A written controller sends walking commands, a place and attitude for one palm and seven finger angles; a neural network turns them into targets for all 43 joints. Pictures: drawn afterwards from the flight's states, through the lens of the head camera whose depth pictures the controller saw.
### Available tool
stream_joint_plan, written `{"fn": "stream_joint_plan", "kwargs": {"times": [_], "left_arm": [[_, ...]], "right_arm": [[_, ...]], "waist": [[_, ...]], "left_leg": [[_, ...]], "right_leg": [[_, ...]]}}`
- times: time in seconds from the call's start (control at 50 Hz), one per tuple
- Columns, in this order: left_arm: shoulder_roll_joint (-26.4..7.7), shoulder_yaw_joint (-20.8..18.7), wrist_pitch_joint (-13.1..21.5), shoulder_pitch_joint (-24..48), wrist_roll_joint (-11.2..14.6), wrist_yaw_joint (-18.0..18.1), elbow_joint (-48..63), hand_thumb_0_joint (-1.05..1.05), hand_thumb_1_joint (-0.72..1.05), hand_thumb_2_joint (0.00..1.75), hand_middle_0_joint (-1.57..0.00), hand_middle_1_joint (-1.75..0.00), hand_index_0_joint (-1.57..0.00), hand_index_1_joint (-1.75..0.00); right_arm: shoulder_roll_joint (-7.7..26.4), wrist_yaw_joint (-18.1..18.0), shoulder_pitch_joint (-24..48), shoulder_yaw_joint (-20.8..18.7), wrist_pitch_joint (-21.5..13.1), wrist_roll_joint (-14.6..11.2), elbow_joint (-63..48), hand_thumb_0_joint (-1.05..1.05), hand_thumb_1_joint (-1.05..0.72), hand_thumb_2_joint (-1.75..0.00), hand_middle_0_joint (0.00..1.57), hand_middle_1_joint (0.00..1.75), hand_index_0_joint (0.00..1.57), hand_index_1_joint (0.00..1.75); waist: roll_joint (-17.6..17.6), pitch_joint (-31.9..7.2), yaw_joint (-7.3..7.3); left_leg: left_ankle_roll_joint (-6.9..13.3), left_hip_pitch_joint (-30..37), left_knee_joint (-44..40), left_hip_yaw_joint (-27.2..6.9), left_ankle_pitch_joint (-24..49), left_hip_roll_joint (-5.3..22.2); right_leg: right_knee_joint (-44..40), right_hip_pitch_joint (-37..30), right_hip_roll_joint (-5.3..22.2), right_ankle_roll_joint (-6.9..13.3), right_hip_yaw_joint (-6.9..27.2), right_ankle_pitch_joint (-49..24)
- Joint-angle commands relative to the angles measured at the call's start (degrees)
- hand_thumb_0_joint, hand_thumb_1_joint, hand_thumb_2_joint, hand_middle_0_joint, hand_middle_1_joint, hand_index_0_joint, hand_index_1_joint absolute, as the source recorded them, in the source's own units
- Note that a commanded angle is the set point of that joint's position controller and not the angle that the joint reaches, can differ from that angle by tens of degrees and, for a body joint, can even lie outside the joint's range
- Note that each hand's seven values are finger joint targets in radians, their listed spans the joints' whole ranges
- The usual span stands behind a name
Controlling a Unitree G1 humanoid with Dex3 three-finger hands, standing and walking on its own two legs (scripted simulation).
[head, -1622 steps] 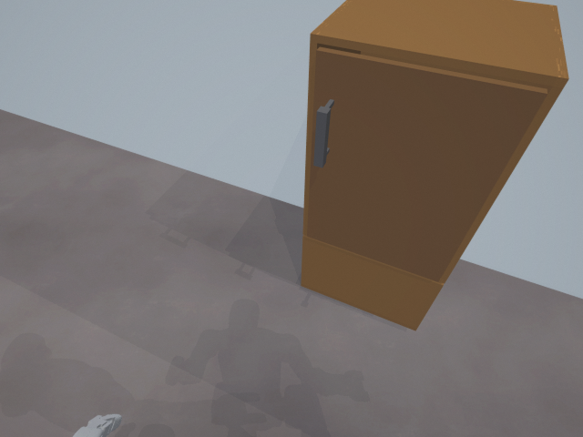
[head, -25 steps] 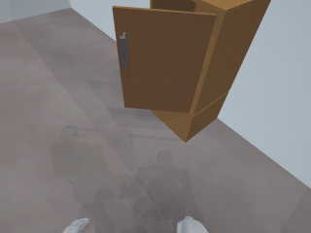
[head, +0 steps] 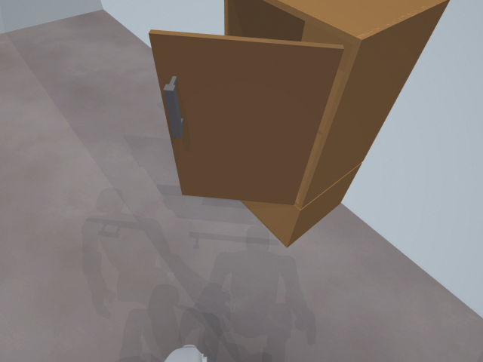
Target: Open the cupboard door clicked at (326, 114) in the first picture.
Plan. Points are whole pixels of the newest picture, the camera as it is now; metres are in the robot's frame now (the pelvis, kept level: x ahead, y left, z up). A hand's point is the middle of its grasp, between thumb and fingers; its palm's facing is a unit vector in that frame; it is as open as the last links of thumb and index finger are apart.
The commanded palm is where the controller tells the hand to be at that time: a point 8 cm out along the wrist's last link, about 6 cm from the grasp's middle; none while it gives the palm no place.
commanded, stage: take the last steps up to it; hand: left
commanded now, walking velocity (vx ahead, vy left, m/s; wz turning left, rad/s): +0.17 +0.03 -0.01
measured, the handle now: (175, 107) +0.67 +0.21 +0.00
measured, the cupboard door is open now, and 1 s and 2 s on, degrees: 45 45 45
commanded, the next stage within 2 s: come to a stop and stand still in 0.04 s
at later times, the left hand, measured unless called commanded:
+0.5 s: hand (139, 349) +0.16 +0.20 -0.17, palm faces +0.00 -0.97 -0.26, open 7.3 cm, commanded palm none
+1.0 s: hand out of the picture +0.10 +0.21 -0.18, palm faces +0.02 -0.97 -0.24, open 7.4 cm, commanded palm none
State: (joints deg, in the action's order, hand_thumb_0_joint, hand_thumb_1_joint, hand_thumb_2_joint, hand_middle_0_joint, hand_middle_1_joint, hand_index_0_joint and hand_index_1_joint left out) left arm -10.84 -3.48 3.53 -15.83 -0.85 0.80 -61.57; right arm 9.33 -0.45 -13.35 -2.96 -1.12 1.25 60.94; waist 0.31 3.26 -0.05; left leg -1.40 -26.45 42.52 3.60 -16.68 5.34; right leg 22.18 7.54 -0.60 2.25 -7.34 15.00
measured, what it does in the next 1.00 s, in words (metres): steps on the spot: left foot, then right foot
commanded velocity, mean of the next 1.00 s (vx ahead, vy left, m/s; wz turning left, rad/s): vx -0.07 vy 0.02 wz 0.00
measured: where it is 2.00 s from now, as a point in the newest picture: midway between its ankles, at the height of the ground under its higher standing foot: outside the picture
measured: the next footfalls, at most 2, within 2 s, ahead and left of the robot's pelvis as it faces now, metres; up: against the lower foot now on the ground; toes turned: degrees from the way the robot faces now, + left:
left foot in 0.08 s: +0.14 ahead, +0.12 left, +0.00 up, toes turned +6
right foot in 0.52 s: +0.12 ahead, -0.12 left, +0.00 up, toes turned -4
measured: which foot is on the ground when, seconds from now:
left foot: up 0.00-0.06, down 0.08-0.52, up 0.54-0.88, down 0.90-1.00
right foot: down 0.00-0.10, up 0.12-0.50, down 0.52-1.00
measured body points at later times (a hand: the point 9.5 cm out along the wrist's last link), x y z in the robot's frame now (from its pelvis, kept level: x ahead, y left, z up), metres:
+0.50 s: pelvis +0.09 +0.00 -0.01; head +0.14 +0.00 +0.44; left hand +0.16 +0.25 -0.15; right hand +0.13 -0.24 -0.16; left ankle +0.10 +0.12 -0.74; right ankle +0.08 -0.12 -0.73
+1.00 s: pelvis +0.07 +0.02 -0.01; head +0.08 +0.02 +0.44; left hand +0.10 +0.26 -0.16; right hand +0.14 -0.23 -0.16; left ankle +0.06 +0.11 -0.74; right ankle +0.08 -0.12 -0.74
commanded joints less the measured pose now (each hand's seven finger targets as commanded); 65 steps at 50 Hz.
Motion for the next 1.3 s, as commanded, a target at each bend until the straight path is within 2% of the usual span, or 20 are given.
{"fn": "stream_joint_plan", "kwargs": {"times": [0.0,0.04,0.08,0.1,0.18,0.24,0.4,0.46,0.5,0.52,0.54,0.6,0.72,0.82,0.84,0.86,0.94,1.0,1.1,1.28], "left_arm": [[-5.5,-0.6,0.4,-2.7,-0.2,-0.5,1.0,0.0,0.9,0.9,-0.2,-0.3,-0.2,-0.3],[-4.4,-0.1,-0.1,-2.8,-0.2,-0.7,0.7,0.0,0.9,0.9,-0.2,-0.3,-0.2,-0.3],[-0.9,0.8,-0.2,-3.2,0.4,-0.8,2.9,0.0,0.9,0.9,-0.2,-0.3,-0.2,-0.3],[-2.1,0.8,-0.4,-0.8,0.0,-0.6,4.0,0.0,0.9,0.9,-0.2,-0.3,-0.2,-0.3],[-0.1,1.4,-2.1,-2.8,0.3,-0.2,0.7,0.0,0.9,0.9,-0.2,-0.3,-0.2,-0.3],[-1.1,1.3,-3.9,-4.5,0.5,0.3,0.5,0.0,0.9,0.9,-0.2,-0.3,-0.2,-0.3],[-3.1,-0.5,-6.4,-0.4,-0.2,0.5,5.8,0.0,0.9,0.9,-0.2,-0.3,-0.2,-0.3],[-4.6,-0.8,-5.1,-3.6,-0.4,0.5,5.9,0.0,0.9,0.9,-0.2,-0.3,-0.2,-0.3],[-11.7,-1.5,-3.7,-2.3,-0.8,1.1,6.2,0.0,0.9,0.9,-0.2,-0.3,-0.2,-0.3],[-11.7,-0.7,-3.4,-1.4,-0.5,1.1,6.5,0.0,0.9,0.9,-0.2,-0.3,-0.2,-0.3],[-10.3,-0.6,-3.5,0.7,-0.5,1.4,7.1,0.0,0.9,0.9,-0.2,-0.3,-0.2,-0.3],[-9.1,-0.4,-3.0,2.1,-0.2,1.9,6.8,0.0,0.9,0.9,-0.2,-0.3,-0.2,-0.3],[-11.1,-1.3,-3.1,0.2,-0.4,1.9,6.2,0.0,0.9,0.9,-0.2,-0.3,-0.2,-0.3],[-10.5,-1.3,-3.3,3.6,-0.1,1.5,5.7,0.0,0.9,0.9,-0.2,-0.3,-0.2,-0.3],[-8.8,-1.0,-3.6,4.1,0.0,1.2,6.1,0.0,0.9,0.9,-0.2,-0.3,-0.2,-0.3],[-7.5,0.6,-2.1,-0.2,0.2,3.9,5.3,0.0,0.9,0.9,-0.2,-0.3,-0.2,-0.3],[-7.6,1.1,-3.3,1.9,-0.4,2.4,7.3,0.0,0.9,0.9,-0.2,-0.3,-0.2,-0.3],[-5.1,2.1,-4.5,0.3,-0.7,1.7,6.8,0.0,0.9,0.9,-0.2,-0.3,-0.2,-0.3],[-5.5,2.5,-4.1,-1.0,-0.6,0.9,6.4,0.0,0.9,0.9,-0.2,-0.3,-0.2,-0.3],[-5.8,2.8,-3.3,-2.4,-0.4,0.6,5.4,0.0,0.9,0.9,-0.2,-0.3,-0.2,-0.3]], "right_arm": [[0.5,1.0,-2.3,0.2,-1.4,0.2,-1.8,0.0,-0.9,-0.9,0.2,0.3,0.2,0.3],[3.6,0.6,-6.4,-0.3,-2.1,0.3,-0.5,0.0,-0.9,-0.9,0.2,0.3,0.2,0.3],[12.7,-0.4,-15.6,-2.0,-2.2,1.1,0.5,0.0,-0.9,-0.9,0.2,0.3,0.2,0.3],[13.1,-0.9,-14.9,-1.7,-1.4,1.0,0.0,0.0,-0.9,-0.9,0.2,0.3,0.2,0.3],[6.6,-2.3,-2.7,1.4,-2.3,0.4,-2.9,0.0,-0.9,-0.9,0.2,0.3,0.2,0.3],[8.3,-3.0,-0.1,1.1,-1.4,-0.2,-2.9,0.0,-0.9,-0.9,0.2,0.3,0.2,0.3],[11.5,-3.0,0.5,-1.9,1.7,0.4,-3.3,0.0,-0.9,-0.9,0.2,0.3,0.2,0.3],[10.7,-2.4,1.5,-2.2,2.2,-0.1,-4.0,0.0,-0.9,-0.9,0.2,0.3,0.2,0.3],[5.0,-1.5,0.5,-1.3,2.9,-1.1,-5.4,0.0,-0.9,-0.9,0.2,0.3,0.2,0.3],[5.6,-1.3,0.7,-1.3,3.8,-1.2,-5.2,0.0,-0.9,-0.9,0.2,0.3,0.2,0.3],[4.3,-1.1,1.8,-1.3,4.3,-1.0,-5.3,0.0,-0.9,-0.9,0.2,0.3,0.2,0.3],[5.9,-1.0,1.5,-1.0,4.1,-0.8,-4.0,0.0,-0.9,-0.9,0.2,0.3,0.2,0.3],[5.3,-0.3,3.4,-0.5,3.8,-0.9,-4.6,0.0,-0.9,-0.9,0.2,0.3,0.2,0.3],[4.4,-0.4,-2.2,-0.2,2.6,-0.8,-2.9,0.0,-0.9,-0.9,0.2,0.3,0.2,0.3],[5.4,-0.4,-3.4,-0.3,2.2,-0.8,-2.6,0.0,-0.9,-0.9,0.2,0.3,0.2,0.3],[9.5,-0.4,-1.0,-0.9,0.8,-0.7,-7.0,0.0,-0.9,-0.9,0.2,0.3,0.2,0.3],[6.8,-0.4,-0.9,0.7,0.9,0.1,-10.4,0.0,-0.9,-0.9,0.2,0.3,0.2,0.3],[9.2,-0.7,-0.2,0.8,0.8,-0.3,-11.5,0.0,-0.9,-0.9,0.2,0.3,0.2,0.3],[9.2,-0.4,-1.0,0.9,0.4,-0.1,-11.7,0.0,-0.9,-0.9,0.2,0.3,0.2,0.3],[9.0,-0.5,-2.3,1.8,-0.5,-0.2,-8.5,0.0,-0.9,-0.9,0.2,0.3,0.2,0.3]], "waist": [[6.9,0.0,0.47],[1.0,-0.8,2.72],[-17.5,-5.9,5.89],[-11.8,-4.1,5.68],[-4.4,-1.6,-0.33],[-6.1,-5.7,-0.84],[-11.5,-4.1,-0.07],[-5.8,-6.1,-1.95],[15.0,-7.1,-1.23],[11.9,-7.5,-1.91],[7.1,-4.9,-1.04],[11.7,-6.0,-0.9],[8.8,-5.7,-2.93],[8.4,-5.5,0.25],[5.1,-5.5,0.59],[-11.0,-11.5,0.81],[-13.6,-5.2,0.12],[-7.7,3.7,-0.79],[-0.3,3.7,-0.5],[-0.2,-0.5,-0.46]], "left_leg": [[-0.1,10.6,-10.4,2.8,5.2,-3.3],[0.7,22.4,-16.0,1.5,7.4,-2.8],[11.6,31.9,-24.9,-23.1,12.3,17.6],[14.9,27.5,-26.9,-24.8,11.1,20.3],[10.4,14.7,-25.1,-9.2,40.6,12.8],[9.5,17.8,-21.9,-4.8,50.1,11.6],[10.8,15.9,-20.0,-7.5,40.6,13.7],[5.8,14.2,-13.1,-4.6,28.2,8.2],[-0.4,4.8,1.8,2.3,-13.5,-4.9],[-0.2,5.9,10.0,-2.4,-19.3,-4.6],[-0.2,5.4,12.9,-4.0,-17.1,-4.6],[-1.5,-0.3,15.1,-4.8,-13.3,-4.3],[-2.1,3.3,2.8,-2.9,-10.5,-5.2],[-1.2,17.3,-17.8,-0.8,3.3,-5.9],[-0.2,21.6,-20.9,-3.0,7.4,-3.3],[0.0,18.8,-14.9,-1.4,15.4,0.5],[3.2,12.9,-16.8,-6.5,15.7,2.2],[5.3,5.4,-23.8,-10.3,6.4,4.2],[4.7,5.4,-28.0,-10.3,-11.0,1.7],[4.7,10.4,-27.2,-8.4,-4.1,1.0]], "right_leg": [[-5.8,5.5,14.0,5.9,9.4,-9.8],[2.5,12.4,11.1,3.4,7.5,-5.9],[29.1,24.2,1.3,-1.1,-1.1,17.8],[38.1,25.2,2.6,-0.6,3.5,20.1],[34.1,16.0,6.9,-3.0,8.0,8.9],[24.6,10.9,4.9,-3.6,5.6,7.7],[21.5,11.0,3.0,-2.6,4.7,8.4],[4.2,2.8,3.9,-2.0,5.5,-10.2],[-1.5,-1.1,21.8,6.2,22.5,-39.8],[-2.9,2.7,24.4,10.1,21.4,-36.6],[-2.7,4.8,22.1,10.3,18.7,-35.8],[1.4,-4.4,18.6,8.8,15.6,-48.1],[-0.1,-5.7,19.1,8.7,16.4,-38.8],[1.9,2.9,15.7,4.4,14.3,-22.6],[4.6,7.1,12.7,2.0,12.2,-14.2],[9.8,-0.7,11.1,1.0,11.9,-27.7],[10.0,6.2,7.6,1.1,7.6,-5.9],[9.9,7.2,3.4,-1.0,4.7,5.2],[6.6,7.8,4.4,-0.7,7.3,2.5],[4.3,6.6,6.0,-0.8,9.0,-1.3]]}}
